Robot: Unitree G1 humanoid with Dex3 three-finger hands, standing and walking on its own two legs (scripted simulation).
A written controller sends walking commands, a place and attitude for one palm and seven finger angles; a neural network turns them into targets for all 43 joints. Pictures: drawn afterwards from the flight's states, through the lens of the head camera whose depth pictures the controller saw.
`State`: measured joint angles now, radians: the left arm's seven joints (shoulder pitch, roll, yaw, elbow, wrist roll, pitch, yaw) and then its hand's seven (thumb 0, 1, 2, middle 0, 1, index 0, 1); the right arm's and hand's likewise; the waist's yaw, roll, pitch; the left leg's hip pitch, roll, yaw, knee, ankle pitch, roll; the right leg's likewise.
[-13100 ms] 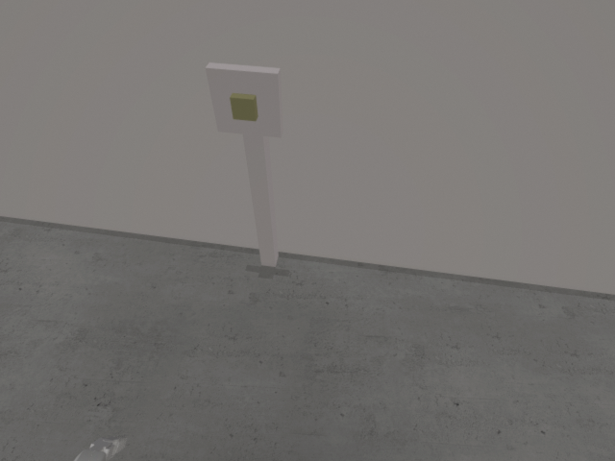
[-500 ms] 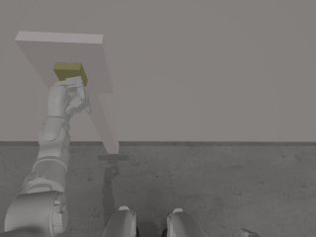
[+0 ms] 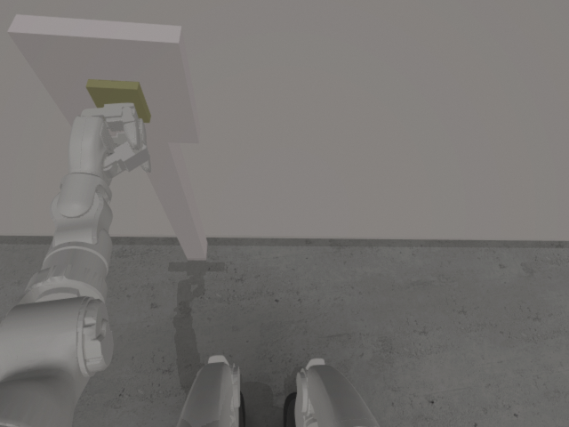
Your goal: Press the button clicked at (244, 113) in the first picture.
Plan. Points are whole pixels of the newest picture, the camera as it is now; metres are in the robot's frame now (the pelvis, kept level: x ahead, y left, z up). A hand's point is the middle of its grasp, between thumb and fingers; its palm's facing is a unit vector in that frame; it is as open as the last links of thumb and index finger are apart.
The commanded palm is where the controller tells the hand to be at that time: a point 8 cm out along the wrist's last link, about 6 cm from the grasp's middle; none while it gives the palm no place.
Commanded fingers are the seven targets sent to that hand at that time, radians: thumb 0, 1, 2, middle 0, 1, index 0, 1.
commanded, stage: hold the button down briefly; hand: left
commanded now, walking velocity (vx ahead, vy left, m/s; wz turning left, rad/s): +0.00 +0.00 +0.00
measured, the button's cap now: (121, 97) +0.54 +0.20 +0.08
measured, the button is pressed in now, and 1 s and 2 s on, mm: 9 0 0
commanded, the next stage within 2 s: pull the fist back off the button in 0.28 s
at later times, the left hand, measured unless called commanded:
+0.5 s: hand (141, 147) +0.48 +0.18 +0.05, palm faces -0.02 -1.00 -0.05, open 2.8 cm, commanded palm +0.48 +0.21 +0.06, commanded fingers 0.00 0.90 0.90 -1.30 -1.50 -1.30 -1.50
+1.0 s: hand (133, 164) +0.45 +0.19 +0.05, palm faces -0.01 -1.00 -0.02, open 3.0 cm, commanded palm +0.41 +0.23 +0.06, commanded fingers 0.00 0.90 0.90 -1.30 -1.50 -1.30 -1.50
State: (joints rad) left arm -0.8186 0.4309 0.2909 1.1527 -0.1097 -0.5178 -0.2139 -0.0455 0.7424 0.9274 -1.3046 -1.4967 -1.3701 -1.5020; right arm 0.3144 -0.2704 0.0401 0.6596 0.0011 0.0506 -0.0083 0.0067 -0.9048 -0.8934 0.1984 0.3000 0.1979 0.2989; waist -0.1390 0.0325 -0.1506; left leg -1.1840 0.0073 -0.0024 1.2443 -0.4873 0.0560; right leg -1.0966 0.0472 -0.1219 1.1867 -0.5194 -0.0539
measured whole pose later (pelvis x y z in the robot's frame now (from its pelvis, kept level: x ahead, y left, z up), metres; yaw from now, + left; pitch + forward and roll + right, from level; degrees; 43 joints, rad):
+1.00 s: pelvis +0.02 +0.01 +0.02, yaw -2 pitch +22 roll -4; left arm -0.55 0.34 0.26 0.88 -0.16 -0.51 -0.19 0.00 0.87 0.90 -1.30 -1.50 -1.30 -1.50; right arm 0.31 -0.26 0.02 0.60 0.02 0.07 0.02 0.01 -0.90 -0.89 0.20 0.30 0.20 0.30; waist -0.10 0.03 -0.17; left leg -1.07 0.01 0.04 1.18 -0.50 0.07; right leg -1.00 0.05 -0.07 1.12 -0.52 -0.03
